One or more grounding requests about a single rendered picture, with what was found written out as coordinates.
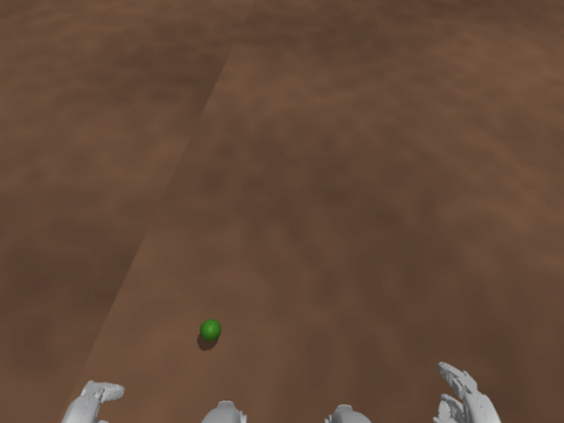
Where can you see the left robot hand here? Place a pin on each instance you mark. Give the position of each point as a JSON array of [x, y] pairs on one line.
[[84, 409]]

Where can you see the ball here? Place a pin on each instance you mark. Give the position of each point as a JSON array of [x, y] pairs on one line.
[[210, 330]]

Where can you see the right robot hand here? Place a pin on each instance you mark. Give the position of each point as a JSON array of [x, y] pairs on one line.
[[476, 408]]

